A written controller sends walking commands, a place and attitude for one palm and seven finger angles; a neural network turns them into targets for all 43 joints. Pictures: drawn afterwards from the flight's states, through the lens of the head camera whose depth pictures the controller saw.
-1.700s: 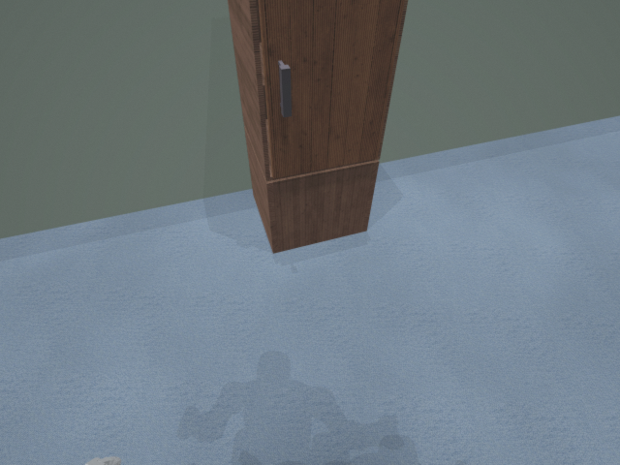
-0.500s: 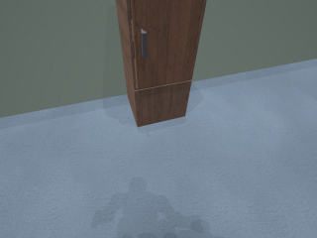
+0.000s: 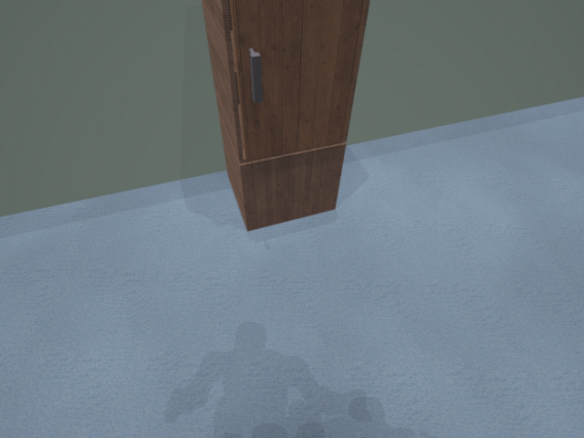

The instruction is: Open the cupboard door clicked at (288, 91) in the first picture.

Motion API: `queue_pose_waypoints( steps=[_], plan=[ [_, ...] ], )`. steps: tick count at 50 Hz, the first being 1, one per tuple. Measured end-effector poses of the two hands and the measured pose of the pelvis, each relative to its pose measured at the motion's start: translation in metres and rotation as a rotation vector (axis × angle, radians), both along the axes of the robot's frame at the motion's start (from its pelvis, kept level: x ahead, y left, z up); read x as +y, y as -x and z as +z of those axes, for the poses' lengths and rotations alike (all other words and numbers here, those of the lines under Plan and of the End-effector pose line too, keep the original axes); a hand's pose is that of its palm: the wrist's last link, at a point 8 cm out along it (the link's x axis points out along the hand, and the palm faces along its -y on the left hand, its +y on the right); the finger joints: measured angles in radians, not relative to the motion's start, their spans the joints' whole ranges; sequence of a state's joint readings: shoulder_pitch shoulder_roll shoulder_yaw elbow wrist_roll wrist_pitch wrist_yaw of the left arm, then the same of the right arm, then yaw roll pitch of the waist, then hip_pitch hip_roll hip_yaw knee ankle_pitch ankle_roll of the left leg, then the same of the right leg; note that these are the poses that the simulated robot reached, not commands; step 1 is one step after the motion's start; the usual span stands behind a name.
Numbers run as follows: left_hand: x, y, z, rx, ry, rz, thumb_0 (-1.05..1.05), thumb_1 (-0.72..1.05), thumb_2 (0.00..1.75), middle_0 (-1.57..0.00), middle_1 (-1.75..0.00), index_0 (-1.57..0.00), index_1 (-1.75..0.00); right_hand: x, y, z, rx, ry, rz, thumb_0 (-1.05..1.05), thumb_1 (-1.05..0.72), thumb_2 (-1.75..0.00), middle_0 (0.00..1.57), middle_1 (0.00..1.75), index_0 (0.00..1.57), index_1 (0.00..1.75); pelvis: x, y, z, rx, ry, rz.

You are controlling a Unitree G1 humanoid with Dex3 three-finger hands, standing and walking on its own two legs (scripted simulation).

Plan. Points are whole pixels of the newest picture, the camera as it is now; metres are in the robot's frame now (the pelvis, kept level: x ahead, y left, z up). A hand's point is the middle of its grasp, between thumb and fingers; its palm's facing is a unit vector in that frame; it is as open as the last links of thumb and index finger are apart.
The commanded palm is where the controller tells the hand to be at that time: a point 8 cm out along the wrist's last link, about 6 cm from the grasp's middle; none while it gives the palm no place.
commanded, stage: walk to a spot facing it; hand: left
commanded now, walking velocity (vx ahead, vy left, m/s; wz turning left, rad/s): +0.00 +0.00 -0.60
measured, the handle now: (254, 75) +1.05 +0.20 -0.02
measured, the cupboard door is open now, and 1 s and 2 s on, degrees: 0 0 0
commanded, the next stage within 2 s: turn to face it in 1.86 s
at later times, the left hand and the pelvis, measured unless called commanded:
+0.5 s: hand out of the picture +0.05 +0.17 -0.17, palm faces -0.17 -0.96 -0.22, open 7.3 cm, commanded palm none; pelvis -0.03 -0.01 +0.00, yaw -14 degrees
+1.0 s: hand (266, 370) +0.27 +0.07 -0.17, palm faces -0.59 -0.79 -0.16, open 7.4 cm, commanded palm none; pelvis +0.06 -0.03 -0.01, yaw -34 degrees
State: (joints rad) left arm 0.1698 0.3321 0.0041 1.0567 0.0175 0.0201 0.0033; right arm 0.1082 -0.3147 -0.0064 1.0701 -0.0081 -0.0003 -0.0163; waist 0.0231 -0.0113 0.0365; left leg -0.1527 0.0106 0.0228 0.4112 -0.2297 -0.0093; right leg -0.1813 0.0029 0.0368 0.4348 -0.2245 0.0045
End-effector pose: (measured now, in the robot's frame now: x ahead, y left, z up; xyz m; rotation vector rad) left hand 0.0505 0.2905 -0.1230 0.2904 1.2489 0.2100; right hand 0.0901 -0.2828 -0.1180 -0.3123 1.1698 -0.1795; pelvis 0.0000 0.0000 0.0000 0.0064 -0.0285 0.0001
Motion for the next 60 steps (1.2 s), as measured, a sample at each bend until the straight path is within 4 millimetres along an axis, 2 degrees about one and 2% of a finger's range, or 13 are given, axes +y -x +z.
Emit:
queue_pose_waypoints(
  steps=[7, 13, 19, 25, 31, 35, 39, 43, 46, 49, 53, 56, 60],
  plan=[
    [-0.028, 0.001, -0.017, 0.041, 0.049, -0.056, 0.0, 0.91, 0.9, -0.2, -0.3, -0.2, -0.29, 0.013, 0.031, -0.02, -0.004, -0.063, -0.091, 0.0, -0.91, -0.9, 0.2, 0.3, 0.2, 0.3, -0.006, 0.009, -0.012, 0.005, -0.024, -0.077],
    [-0.06, 0.004, -0.025, 0.031, 0.067, -0.092, 0.0, 0.91, 0.9, -0.2, -0.3, -0.2, -0.29, 0.007, 0.063, -0.046, 0.034, -0.116, -0.171, 0.01, -0.9, -0.9, 0.2, 0.3, 0.2, 0.3, -0.02, 0.017, -0.025, -0.001, -0.014, -0.127],
    [-0.076, 0.012, -0.016, 0.055, 0.094, -0.113, 0.0, 0.91, 0.9, -0.2, -0.3, -0.21, -0.29, 0.005, 0.08, -0.032, 0.048, -0.116, -0.224, 0.01, -0.91, -0.9, 0.2, 0.3, 0.2, 0.3, -0.02, 0.024, -0.011, 0.023, -0.018, -0.176],
    [-0.067, 0.002, -0.013, 0.057, 0.108, -0.162, 0.0, 0.91, 0.9, -0.21, -0.3, -0.21, -0.3, 0.009, 0.087, -0.015, -0.001, -0.088, -0.275, 0.01, -0.91, -0.9, 0.2, 0.3, 0.2, 0.3, -0.009, 0.026, -0.004, 0.046, -0.022, -0.244],
    [-0.04, -0.025, -0.024, 0.04, 0.121, -0.22, 0.0, 0.91, 0.9, -0.21, -0.3, -0.21, -0.3, 0.023, 0.093, -0.003, -0.083, -0.035, -0.327, 0.01, -0.91, -0.9, 0.2, 0.3, 0.2, 0.3, 0.014, 0.017, -0.009, 0.067, 0.0, -0.318],
    [-0.033, -0.063, -0.021, 0.024, 0.131, -0.286, 0.0, 0.91, 0.9, -0.2, -0.3, -0.2, -0.29, 0.039, 0.121, 0.006, -0.072, -0.015, -0.397, 0.0, -0.91, -0.9, 0.2, 0.3, 0.2, 0.3, 0.021, 0.006, -0.004, 0.046, 0.014, -0.364],
    [-0.042, -0.111, -0.014, -0.027, 0.143, -0.36, 0.0, 0.91, 0.9, -0.2, -0.3, -0.2, -0.29, 0.057, 0.154, 0.008, 0.012, -0.024, -0.478, 0.0, -0.91, -0.9, 0.2, 0.3, 0.2, 0.3, 0.018, -0.01, 0.002, 0.044, 0.026, -0.418],
    [-0.07, -0.156, -0.014, -0.04, 0.153, -0.45, 0.0, 0.91, 0.9, -0.2, -0.3, -0.2, -0.29, 0.075, 0.185, 0.003, 0.098, -0.055, -0.582, 0.01, -0.91, -0.9, 0.2, 0.3, 0.2, 0.3, 0.009, -0.027, 0.001, 0.039, 0.028, -0.48],
    [-0.107, -0.19, -0.017, -0.032, 0.169, -0.533, 0.0, 0.91, 0.9, -0.2, -0.3, -0.2, -0.29, 0.091, 0.207, -0.002, 0.172, -0.092, -0.667, 0.01, -0.91, -0.9, 0.2, 0.3, 0.2, 0.3, -0.004, -0.041, -0.002, 0.034, 0.027, -0.529],
    [-0.157, -0.226, -0.022, -0.032, 0.192, -0.626, 0.0, 0.91, 0.9, -0.19, -0.3, -0.2, -0.29, 0.107, 0.227, -0.008, 0.258, -0.142, -0.754, 0.01, -0.91, -0.9, 0.2, 0.3, 0.2, 0.3, -0.021, -0.055, -0.008, 0.033, 0.022, -0.574],
    [-0.236, -0.274, -0.03, -0.078, 0.225, -0.748, 0.0, 0.91, 0.9, -0.2, -0.3, -0.2, -0.29, 0.119, 0.244, -0.018, 0.378, -0.223, -0.862, 0.01, -0.91, -0.9, 0.2, 0.3, 0.2, 0.3, -0.054, -0.076, -0.022, 0.032, 0.021, -0.628],
    [-0.282, -0.3, -0.038, -0.156, 0.245, -0.787, 0.0, 0.91, 0.9, -0.2, -0.3, -0.2, -0.29, 0.11, 0.243, -0.03, 0.43, -0.271, -0.916, 0.01, -0.91, -0.9, 0.2, 0.3, 0.2, 0.3, -0.083, -0.089, -0.036, 0.018, 0.007, -0.651],
    [-0.304, -0.306, -0.034, -0.133, 0.233, -0.794, 0.0, 0.91, 0.9, -0.2, -0.3, -0.2, -0.29, 0.062, 0.202, -0.036, 0.334, -0.24, -0.924, 0.01, -0.91, -0.9, 0.2, 0.3, 0.2, 0.3, -0.103, -0.105, -0.029, 0.005, 0.024, -0.676]
  ],
)
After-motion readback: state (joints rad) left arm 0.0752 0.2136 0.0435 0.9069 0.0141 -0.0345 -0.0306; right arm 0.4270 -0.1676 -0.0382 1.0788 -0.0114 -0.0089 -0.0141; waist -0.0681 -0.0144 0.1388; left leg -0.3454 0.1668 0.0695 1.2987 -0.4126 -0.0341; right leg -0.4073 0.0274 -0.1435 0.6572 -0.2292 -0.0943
